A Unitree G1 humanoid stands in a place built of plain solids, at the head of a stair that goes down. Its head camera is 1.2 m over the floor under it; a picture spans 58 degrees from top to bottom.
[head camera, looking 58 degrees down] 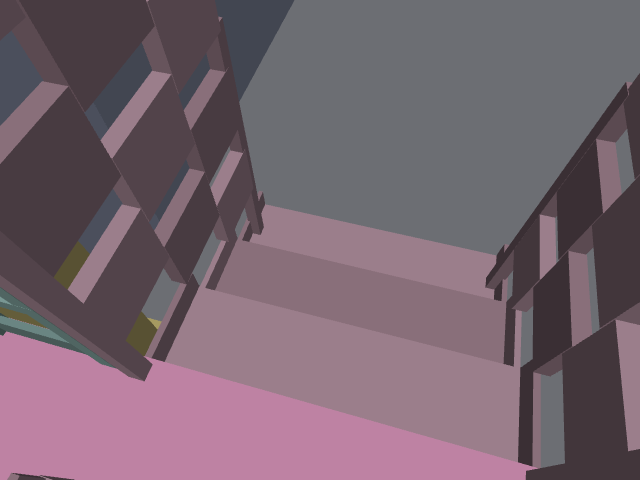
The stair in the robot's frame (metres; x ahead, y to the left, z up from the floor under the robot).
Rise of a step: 0.15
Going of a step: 0.30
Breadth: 1.12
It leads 15 degrees to the right of straight ahead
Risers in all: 4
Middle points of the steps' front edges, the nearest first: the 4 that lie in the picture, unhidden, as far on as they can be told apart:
0.23 -0.03 0.00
0.52 -0.10 -0.15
0.81 -0.18 -0.30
1.10 -0.26 -0.46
